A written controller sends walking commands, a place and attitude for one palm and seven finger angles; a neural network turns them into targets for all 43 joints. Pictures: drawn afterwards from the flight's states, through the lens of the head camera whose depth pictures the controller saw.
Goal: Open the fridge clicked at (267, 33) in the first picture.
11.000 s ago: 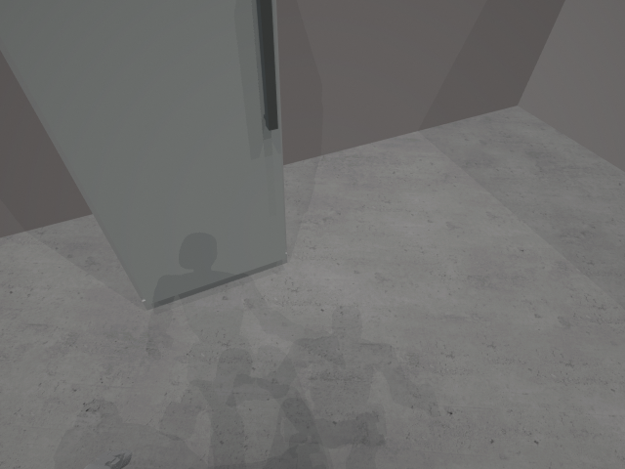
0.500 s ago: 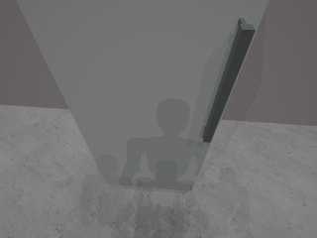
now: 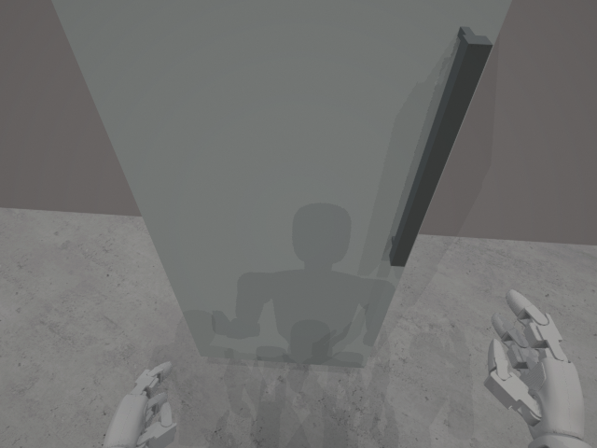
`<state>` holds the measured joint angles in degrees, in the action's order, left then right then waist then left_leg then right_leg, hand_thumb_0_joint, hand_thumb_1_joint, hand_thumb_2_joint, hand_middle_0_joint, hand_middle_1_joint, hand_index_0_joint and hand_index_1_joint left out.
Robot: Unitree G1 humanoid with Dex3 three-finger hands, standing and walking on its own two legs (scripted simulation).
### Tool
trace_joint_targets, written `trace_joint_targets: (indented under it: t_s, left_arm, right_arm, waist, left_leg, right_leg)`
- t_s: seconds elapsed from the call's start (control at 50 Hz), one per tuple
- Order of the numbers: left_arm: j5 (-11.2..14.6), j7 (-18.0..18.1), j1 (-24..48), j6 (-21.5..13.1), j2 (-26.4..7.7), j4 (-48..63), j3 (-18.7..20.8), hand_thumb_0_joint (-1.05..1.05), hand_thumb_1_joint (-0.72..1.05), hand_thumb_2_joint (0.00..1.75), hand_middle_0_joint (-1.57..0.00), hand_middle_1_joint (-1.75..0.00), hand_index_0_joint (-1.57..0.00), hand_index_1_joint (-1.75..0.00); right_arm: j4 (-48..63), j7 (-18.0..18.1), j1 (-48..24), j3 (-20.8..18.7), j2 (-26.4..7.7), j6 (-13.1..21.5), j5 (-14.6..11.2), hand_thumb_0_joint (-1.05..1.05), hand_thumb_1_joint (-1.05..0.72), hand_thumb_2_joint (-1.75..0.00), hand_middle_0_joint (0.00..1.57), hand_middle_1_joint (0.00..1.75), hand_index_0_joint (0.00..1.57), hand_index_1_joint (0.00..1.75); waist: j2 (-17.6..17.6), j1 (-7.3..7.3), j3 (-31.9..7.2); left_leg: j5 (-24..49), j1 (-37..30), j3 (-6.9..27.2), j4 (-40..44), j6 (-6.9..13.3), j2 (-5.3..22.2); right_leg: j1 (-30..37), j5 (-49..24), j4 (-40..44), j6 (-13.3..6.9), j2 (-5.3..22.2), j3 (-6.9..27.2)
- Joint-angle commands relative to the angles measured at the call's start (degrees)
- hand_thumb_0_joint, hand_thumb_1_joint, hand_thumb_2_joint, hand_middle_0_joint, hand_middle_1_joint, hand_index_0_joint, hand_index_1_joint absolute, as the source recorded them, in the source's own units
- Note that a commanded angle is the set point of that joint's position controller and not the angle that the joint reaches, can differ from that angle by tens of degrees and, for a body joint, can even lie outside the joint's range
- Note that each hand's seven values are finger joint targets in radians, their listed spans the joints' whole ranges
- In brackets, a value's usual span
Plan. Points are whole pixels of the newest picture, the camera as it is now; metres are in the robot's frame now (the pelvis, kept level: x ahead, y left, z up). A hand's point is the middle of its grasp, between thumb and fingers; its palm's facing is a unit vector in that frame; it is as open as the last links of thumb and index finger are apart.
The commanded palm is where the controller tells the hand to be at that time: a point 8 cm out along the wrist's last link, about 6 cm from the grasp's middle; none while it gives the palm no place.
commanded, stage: raise the hand to about handle height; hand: right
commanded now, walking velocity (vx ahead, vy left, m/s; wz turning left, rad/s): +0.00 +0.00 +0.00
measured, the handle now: (423, 171) +0.48 -0.14 +0.15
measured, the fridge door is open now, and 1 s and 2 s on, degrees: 0 0 0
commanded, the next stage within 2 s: move the hooked fingers beside the handle in 1.84 s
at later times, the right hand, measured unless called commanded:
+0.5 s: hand (513, 389) +0.21 -0.23 +0.04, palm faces -0.06 +1.00 -0.05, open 10.6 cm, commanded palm +0.17 -0.29 +0.06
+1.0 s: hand out of the picture +0.24 -0.29 +0.13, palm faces +0.08 +0.99 -0.08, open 13.4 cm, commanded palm +0.21 -0.33 +0.13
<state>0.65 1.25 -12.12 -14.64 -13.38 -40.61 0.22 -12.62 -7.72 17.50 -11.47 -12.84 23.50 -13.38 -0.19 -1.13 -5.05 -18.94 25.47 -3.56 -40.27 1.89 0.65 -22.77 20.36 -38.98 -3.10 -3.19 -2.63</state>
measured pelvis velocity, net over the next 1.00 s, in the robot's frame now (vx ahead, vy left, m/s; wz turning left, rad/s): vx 0.00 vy -0.02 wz -0.02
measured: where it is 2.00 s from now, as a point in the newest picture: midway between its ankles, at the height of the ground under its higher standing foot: outside the picture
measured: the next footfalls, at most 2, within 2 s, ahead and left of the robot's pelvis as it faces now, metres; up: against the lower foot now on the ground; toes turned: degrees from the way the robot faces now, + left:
none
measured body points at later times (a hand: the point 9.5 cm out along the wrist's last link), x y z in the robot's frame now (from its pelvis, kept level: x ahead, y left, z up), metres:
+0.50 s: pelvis -0.01 +0.02 -0.02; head +0.03 +0.01 +0.43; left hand +0.17 +0.24 -0.09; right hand +0.21 -0.28 +0.05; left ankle +0.02 +0.10 -0.72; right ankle +0.00 -0.08 -0.72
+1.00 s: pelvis +0.00 -0.02 +0.00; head -0.01 -0.02 +0.45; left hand +0.20 +0.20 -0.05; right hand +0.23 -0.34 +0.14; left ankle +0.02 +0.10 -0.72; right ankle +0.00 -0.08 -0.72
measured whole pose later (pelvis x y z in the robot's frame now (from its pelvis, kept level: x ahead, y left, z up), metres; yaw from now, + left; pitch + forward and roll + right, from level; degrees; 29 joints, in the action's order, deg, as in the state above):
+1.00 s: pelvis +0.00 -0.02 +0.00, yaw -1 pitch +1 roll +2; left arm 3.3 6.0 -13.5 -18.2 -14.8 -34.0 -4.4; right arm -3.5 -23.6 6.2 -22.7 -23.1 4.8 -20.5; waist 1.9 2.5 -2.9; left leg -17.6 19.0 -5.3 -35.9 0.8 -0.3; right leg -19.2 21.4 -39.8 -4.2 -2.4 -0.8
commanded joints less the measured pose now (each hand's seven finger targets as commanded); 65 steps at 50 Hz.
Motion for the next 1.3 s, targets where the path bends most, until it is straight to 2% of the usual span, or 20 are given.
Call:
trace_joint_targets:
  t_s: [0.0,0.02,0.08,0.12,0.16,0.2,0.22,0.28,0.3,0.38,0.42,0.48,0.56,0.64,0.78,0.86,1.0,1.08,1.14,1.28]
  left_arm:
    - [0.93,-1.09,5.96,-3.43,-10.51,14.98,4.24,0.0,0.9,0.9,-0.2,-0.3,-0.2,-0.3]
    - [1.3,-0.78,6.31,-3.37,-10.46,16.54,4.19,0.0,0.9,0.9,-0.2,-0.3,-0.2,-0.3]
    - [1.32,0.81,6.23,-2.48,-9.85,20.39,3.57,0.0,0.9,0.9,-0.2,-0.3,-0.2,-0.3]
    - [1.15,1.4,3.99,-2.64,-8.23,20.59,3.22,0.0,0.9,0.9,-0.2,-0.3,-0.2,-0.3]
    - [0.94,1.99,2.26,-3.27,-7.73,18.91,2.82,0.0,0.9,0.9,-0.2,-0.3,-0.2,-0.3]
    - [0.56,2.61,0.6,-3.78,-8.23,16.49,2.77,0.0,0.9,0.9,-0.2,-0.3,-0.2,-0.3]
    - [0.69,2.71,0.47,-4.18,-8.19,15.59,2.44,0.0,0.9,0.9,-0.2,-0.3,-0.2,-0.3]
    - [1.58,3.69,0.63,-4.39,-9.65,13.79,1.78,0.0,0.9,0.9,-0.2,-0.3,-0.2,-0.3]
    - [2.05,4.0,0.66,-4.33,-10.01,13.7,1.69,0.0,0.9,0.9,-0.2,-0.3,-0.2,-0.3]
    - [2.66,4.89,3.0,-3.91,-9.97,16.51,1.09,0.0,0.9,0.9,-0.2,-0.3,-0.2,-0.3]
    - [2.51,4.72,3.75,-3.84,-8.6,17.66,0.57,0.0,0.9,0.9,-0.2,-0.3,-0.2,-0.3]
    - [2.01,3.97,3.67,-4.73,-7.51,17.84,0.21,0.0,0.9,0.9,-0.2,-0.3,-0.2,-0.3]
    - [2.06,3.01,2.05,-6.03,-8.21,16.37,0.71,0.0,0.9,0.9,-0.2,-0.3,-0.2,-0.3]
    - [2.71,3.78,0.84,-6.71,-9.99,15.64,0.93,0.0,0.9,0.9,-0.2,-0.3,-0.2,-0.3]
    - [2.18,5.2,1.28,-7.75,-9.57,15.08,-0.24,0.0,0.9,0.9,-0.2,-0.3,-0.2,-0.3]
    - [2.81,5.32,2.38,-7.2,-9.22,14.04,-0.81,0.0,0.9,0.9,-0.2,-0.3,-0.2,-0.3]
    - [3.38,5.28,2.92,-5.13,-9.52,15.36,-1.65,0.0,0.9,0.9,-0.2,-0.3,-0.2,-0.3]
    - [2.92,5.29,3.86,-4.43,-9.06,15.8,-2.0,0.0,0.9,0.9,-0.2,-0.3,-0.2,-0.3]
    - [2.89,5.43,4.17,-4.4,-8.38,15.49,-2.37,0.0,0.9,0.9,-0.2,-0.3,-0.2,-0.3]
    - [3.64,5.83,4.09,-2.82,-9.23,14.04,-2.55,0.0,0.9,0.9,-0.2,-0.3,-0.2,-0.3]
  right_arm:
    - [-3.1,-16.37,15.94,-8.05,-8.2,11.06,-5.02,0.0,-0.57,-0.76,0.22,0.51,0.22,0.51]
    - [-1.06,-18.73,14.6,-12.19,-12.94,10.65,-5.46,0.0,-0.55,-0.75,0.22,0.53,0.22,0.53]
    - [11.25,-20.28,5.48,-16.82,-17.55,7.07,-9.74,0.0,-0.48,-0.72,0.23,0.57,0.23,0.57]
    - [20.52,-18.51,-0.06,-16.7,-16.33,6.91,-11.49,0.0,-0.43,-0.7,0.23,0.6,0.23,0.6]
    - [28.7,-15.75,-3.37,-14.13,-14.63,8.68,-11.16,0.0,-0.39,-0.68,0.24,0.63,0.24,0.63]
    - [31.19,-14.27,-5.9,-10.63,-13.26,9.26,-9.3,0.0,-0.34,-0.66,0.24,0.66,0.24,0.66]
    - [29.37,-14.48,-5.49,-7.67,-11.39,9.02,-8.29,0.0,-0.32,-0.65,0.24,0.68,0.24,0.68]
    - [19.36,-17.57,-7.7,-7.09,-13.69,5.17,-7.18,0.0,-0.25,-0.62,0.25,0.72,0.25,0.72]
    - [17.03,-19.01,-7.9,-7.66,-15.51,3.35,-6.93,0.0,-0.22,-0.61,0.25,0.74,0.25,0.74]
    - [11.96,-21.61,-3.07,-15.86,-21.98,-6.36,-9.69,0.0,-0.13,-0.57,0.25,0.8,0.25,0.8]
    - [15.43,-20.36,-1.69,-19.59,-22.46,-7.95,-12.09,0.0,-0.08,-0.55,0.26,0.82,0.26,0.82]
    - [19.87,-16.75,-0.76,-21.86,-21.28,-7.12,-14.12,0.0,-0.01,-0.52,0.26,0.87,0.26,0.87]
    - [21.25,-14.83,-0.71,-16.01,-16.07,-5.8,-11.69,0.0,0.08,-0.48,0.27,0.93,0.27,0.93]
    - [19.06,-16.86,-5.48,-12.82,-16.93,-8.5,-9.57,0.0,0.17,-0.44,0.28,0.99,0.28,0.99]
    - [27.79,-14.17,-15.74,-18.3,-24.67,-9.15,-8.59,0.0,0.34,-0.37,0.29,1.1,0.29,1.1]
    - [22.07,-13.91,-17.93,-16.9,-21.68,-11.47,-8.92,0.0,0.43,-0.33,0.29,1.15,0.29,1.15]
    - [17.0,-17.55,-23.91,-14.86,-22.44,-21.58,-7.53,0.0,0.5,-0.3,0.3,1.2,0.3,1.2]
    - [20.99,-17.21,-29.57,-19.42,-27.75,-21.52,-7.82,0.0,0.5,-0.3,0.3,1.2,0.3,1.2]
    - [23.15,-16.7,-33.92,-20.49,-28.79,-20.18,-8.0,0.0,0.5,-0.3,0.3,1.2,0.3,1.2]
    - [11.36,-18.96,-36.92,-18.44,-28.31,-25.36,-7.26,0.0,0.5,-0.3,0.3,1.2,0.3,1.2]
  waist:
    - [-3.33,4.45,-0.47]
    - [-1.0,5.14,-3.99]
    - [2.43,4.83,-11.56]
    - [6.72,3.37,-14.25]
    - [9.69,1.66,-14.13]
    - [8.45,-0.69,-12.82]
    - [8.77,-1.93,-9.86]
    - [3.64,-3.71,-2.5]
    - [2.2,-3.42,-2.55]
    - [2.02,2.08,-8.43]
    - [1.36,3.98,-12.39]
    - [0.76,5.25,-12.54]
    - [4.24,3.26,-8.72]
    - [2.38,1.44,-5.01]
    - [7.39,3.34,-9.44]
    - [8.0,2.91,-3.55]
    - [4.19,3.07,-1.3]
    - [3.96,3.87,-5.62]
    - [8.3,3.73,-7.91]
    - [5.25,3.08,-2.09]
  left_leg:
    - [1.36,3.85,2.69,-2.2,1.23,0.47]
    - [1.52,2.54,4.36,-2.94,1.07,0.78]
    - [-0.06,0.51,7.68,-3.23,-0.24,0.93]
    - [1.55,-0.01,8.58,-2.5,-0.7,0.89]
    - [6.55,0.46,7.41,-3.2,-0.5,0.06]
    - [8.05,3.25,6.67,-3.55,-0.37,-0.76]
    - [6.9,5.08,6.03,-3.05,-0.32,-0.81]
    - [-0.07,6.91,6.97,0.18,-0.82,-0.76]
    - [-2.36,5.74,7.81,1.66,-1.24,-0.2]
    - [-3.87,-3.11,9.27,4.43,-1.56,1.51]
    - [0.67,-7.29,8.11,4.17,-1.9,1.83]
    - [7.09,-9.53,6.47,3.12,-1.69,1.13]
    - [9.47,-4.29,2.29,2.14,-0.97,-0.56]
    - [4.58,-1.97,1.99,4.28,-1.07,-0.68]
    - [7.81,-6.84,-0.08,4.83,0.25,-1.31]
    - [6.78,-5.75,-0.94,6.71,0.12,-1.41]
    - [9.01,-8.21,-0.95,9.54,0.07,-1.42]
    - [10.69,-11.04,-0.39,10.68,0.31,-1.65]
    - [11.85,-11.66,-0.4,11.29,0.45,-1.58]
    - [10.52,-11.7,-0.14,14.17,0.66,-1.25]
  right_leg:
    - [-13.22,-4.15,-5.46,4.07,-0.27,1.84]
    - [-14.73,-4.22,-6.67,3.66,-0.35,1.33]
    - [-15.75,-4.63,-9.51,2.42,0.06,1.24]
    - [-12.56,-6.53,-10.24,1.92,1.31,2.6]
    - [-9.52,-9.81,-10.58,1.58,2.16,3.63]
    - [-8.47,-10.64,-11.19,1.23,3.03,4.54]
    - [-8.69,-9.59,-11.12,1.08,3.15,4.85]
    - [-13.27,-4.37,-11.03,0.69,3.43,5.96]
    - [-13.98,-3.05,-10.35,0.66,3.34,5.81]
    - [-12.8,-4.58,-7.38,0.85,2.81,5.39]
    - [-10.97,-7.58,-5.76,1.15,2.9,5.5]
    - [-9.57,-11.0,-3.99,1.71,3.23,5.87]
    - [-5.26,-12.41,-1.11,1.67,3.41,5.15]
    - [-4.5,-8.36,0.61,1.23,3.58,5.77]
    - [4.7,-13.71,4.89,2.49,4.1,7.91]
    - [5.49,-11.44,7.7,3.39,4.47,8.65]
    - [6.88,-13.07,10.77,3.43,4.59,9.37]
    - [10.36,-15.58,10.79,3.24,4.24,8.96]
    - [13.87,-17.98,11.56,4.11,4.27,9.19]
    - [11.27,-13.97,13.48,3.15,4.01,8.6]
